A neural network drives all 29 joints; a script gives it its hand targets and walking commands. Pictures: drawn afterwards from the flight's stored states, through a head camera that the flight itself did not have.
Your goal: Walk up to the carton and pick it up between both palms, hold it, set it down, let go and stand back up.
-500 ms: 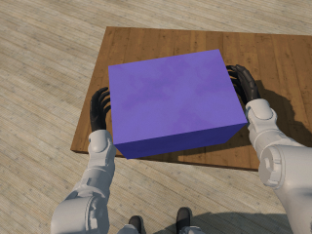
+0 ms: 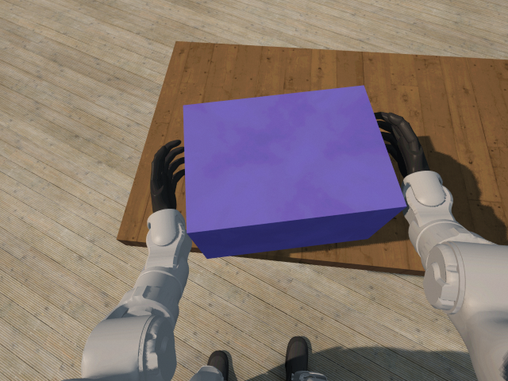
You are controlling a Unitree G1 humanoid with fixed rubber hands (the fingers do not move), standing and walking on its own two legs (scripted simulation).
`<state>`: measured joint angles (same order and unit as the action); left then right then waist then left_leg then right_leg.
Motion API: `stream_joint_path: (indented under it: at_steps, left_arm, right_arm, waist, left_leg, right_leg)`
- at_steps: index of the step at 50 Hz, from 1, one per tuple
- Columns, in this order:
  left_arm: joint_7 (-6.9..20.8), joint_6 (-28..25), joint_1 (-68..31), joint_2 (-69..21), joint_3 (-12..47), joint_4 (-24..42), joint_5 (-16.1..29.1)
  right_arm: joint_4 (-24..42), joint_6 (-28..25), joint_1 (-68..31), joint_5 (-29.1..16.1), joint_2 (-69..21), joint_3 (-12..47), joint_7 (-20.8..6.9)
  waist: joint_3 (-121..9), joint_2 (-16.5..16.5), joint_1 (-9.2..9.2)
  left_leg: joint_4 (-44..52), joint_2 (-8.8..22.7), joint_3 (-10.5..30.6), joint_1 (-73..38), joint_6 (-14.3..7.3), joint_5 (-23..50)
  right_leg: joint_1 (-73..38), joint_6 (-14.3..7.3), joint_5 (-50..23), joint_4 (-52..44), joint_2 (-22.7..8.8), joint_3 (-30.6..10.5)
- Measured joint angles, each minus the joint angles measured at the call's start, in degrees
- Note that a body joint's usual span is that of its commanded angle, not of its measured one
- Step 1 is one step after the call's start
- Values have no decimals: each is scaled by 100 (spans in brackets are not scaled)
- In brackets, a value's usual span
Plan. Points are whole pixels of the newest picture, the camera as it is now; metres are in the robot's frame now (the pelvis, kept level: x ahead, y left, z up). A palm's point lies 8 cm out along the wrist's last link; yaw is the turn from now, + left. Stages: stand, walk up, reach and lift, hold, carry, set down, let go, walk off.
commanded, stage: reach and lift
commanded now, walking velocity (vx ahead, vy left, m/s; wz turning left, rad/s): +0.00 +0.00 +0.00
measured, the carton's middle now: (281, 176) +0.45 +0.01 -0.04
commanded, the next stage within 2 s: none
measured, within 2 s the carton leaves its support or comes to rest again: leaves its support in 0.54 s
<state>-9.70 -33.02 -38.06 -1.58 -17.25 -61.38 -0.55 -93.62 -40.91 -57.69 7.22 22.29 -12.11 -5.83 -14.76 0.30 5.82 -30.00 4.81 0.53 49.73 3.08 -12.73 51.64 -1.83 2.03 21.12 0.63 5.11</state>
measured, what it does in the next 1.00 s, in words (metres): stands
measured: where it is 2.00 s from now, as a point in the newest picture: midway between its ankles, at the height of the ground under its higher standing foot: outside the picture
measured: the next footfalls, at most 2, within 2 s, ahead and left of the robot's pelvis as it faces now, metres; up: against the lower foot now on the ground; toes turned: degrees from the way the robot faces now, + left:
none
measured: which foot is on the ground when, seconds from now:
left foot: down 0.00-1.00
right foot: down 0.00-1.00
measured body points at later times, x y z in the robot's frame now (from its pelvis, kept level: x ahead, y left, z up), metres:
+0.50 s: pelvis +0.00 +0.00 +0.00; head +0.12 +0.00 +0.44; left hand +0.38 +0.20 -0.01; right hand +0.45 -0.18 +0.01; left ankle -0.03 +0.15 -0.72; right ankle +0.05 -0.10 -0.72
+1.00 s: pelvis -0.02 +0.01 +0.01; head +0.04 +0.00 +0.46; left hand +0.38 +0.20 +0.06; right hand +0.43 -0.19 +0.08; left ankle -0.03 +0.15 -0.72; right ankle +0.05 -0.10 -0.72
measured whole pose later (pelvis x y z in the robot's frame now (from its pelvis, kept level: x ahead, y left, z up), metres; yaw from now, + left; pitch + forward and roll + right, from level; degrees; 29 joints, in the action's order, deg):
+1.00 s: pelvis -0.02 +0.01 +0.01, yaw +2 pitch +19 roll -1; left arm -9.1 -19.8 -38.3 5.5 -6.1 -62.3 9.4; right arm -71.4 -18.3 -46.5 0.8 16.6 -7.1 -2.8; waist -14.5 1.7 1.3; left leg -26.2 2.9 1.5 34.7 2.6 -11.0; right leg 36.9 -1.2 2.0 19.5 -1.2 6.0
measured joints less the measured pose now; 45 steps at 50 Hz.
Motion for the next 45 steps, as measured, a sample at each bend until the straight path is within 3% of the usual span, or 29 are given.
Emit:
stream_joint_path:
  at_steps: [10,24,35,45]
  left_arm:
    - [-4,53,22,97,191,-165,166]
    - [73,320,217,297,421,-306,419]
    - [65,534,506,452,860,-273,834]
    - [48,951,132,682,1161,-222,1105]
  right_arm:
    - [-125,9,47,-71,-56,31,28]
    - [201,439,395,-192,-325,292,210]
    - [952,1021,939,-373,-526,628,312]
    - [1809,1800,1041,-534,-567,589,334]
  waist:
    - [-115,14,15]
    - [-84,69,-98]
    - [-125,151,-276]
    - [-72,184,-380]
  left_leg:
    - [-29,-3,2,25,-7,6]
    - [79,-22,33,-390,4,22]
    - [148,-105,96,-733,-18,71]
    - [232,-192,84,-1165,-55,131]
  right_leg:
    - [8,3,-27,-8,-2,0]
    - [-394,8,13,-46,-21,33]
    - [-760,47,13,-81,-103,93]
    - [-1148,71,22,-51,-189,78]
